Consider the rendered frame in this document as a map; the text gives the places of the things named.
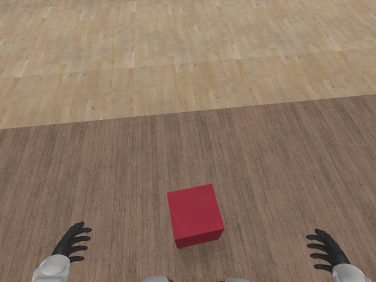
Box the robot left forearm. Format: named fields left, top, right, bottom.
left=32, top=254, right=70, bottom=282

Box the robot left hand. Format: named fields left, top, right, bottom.
left=51, top=221, right=92, bottom=263

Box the carton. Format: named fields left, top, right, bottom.
left=167, top=184, right=224, bottom=249

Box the robot right forearm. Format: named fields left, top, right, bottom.
left=333, top=264, right=372, bottom=282

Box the robot right hand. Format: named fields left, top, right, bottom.
left=306, top=229, right=351, bottom=273

